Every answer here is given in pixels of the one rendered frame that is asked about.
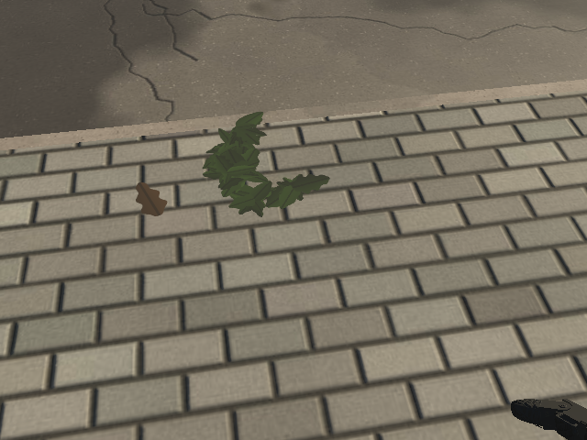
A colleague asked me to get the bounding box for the right robot hand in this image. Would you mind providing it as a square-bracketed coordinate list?
[511, 399, 587, 440]

